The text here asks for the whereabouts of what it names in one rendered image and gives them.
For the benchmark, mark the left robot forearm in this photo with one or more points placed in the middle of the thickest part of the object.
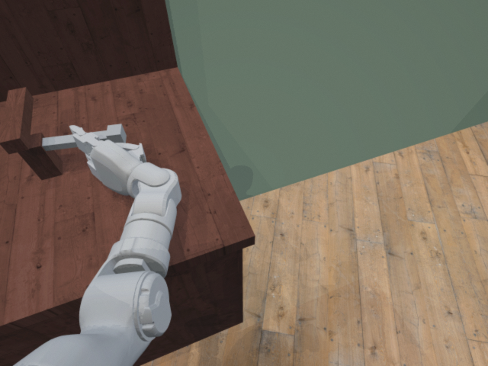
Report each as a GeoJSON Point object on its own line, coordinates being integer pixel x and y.
{"type": "Point", "coordinates": [144, 243]}

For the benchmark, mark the robot left hand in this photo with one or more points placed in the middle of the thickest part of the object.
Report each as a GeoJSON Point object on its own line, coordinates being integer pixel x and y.
{"type": "Point", "coordinates": [111, 163]}

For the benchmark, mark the left robot upper arm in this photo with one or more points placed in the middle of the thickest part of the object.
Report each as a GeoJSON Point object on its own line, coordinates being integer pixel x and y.
{"type": "Point", "coordinates": [120, 315]}

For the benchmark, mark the tap lever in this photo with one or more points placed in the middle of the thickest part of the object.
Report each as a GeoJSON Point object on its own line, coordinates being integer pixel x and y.
{"type": "Point", "coordinates": [114, 133]}

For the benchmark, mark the counter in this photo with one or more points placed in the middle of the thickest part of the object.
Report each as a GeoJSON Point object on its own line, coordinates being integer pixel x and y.
{"type": "Point", "coordinates": [94, 63]}

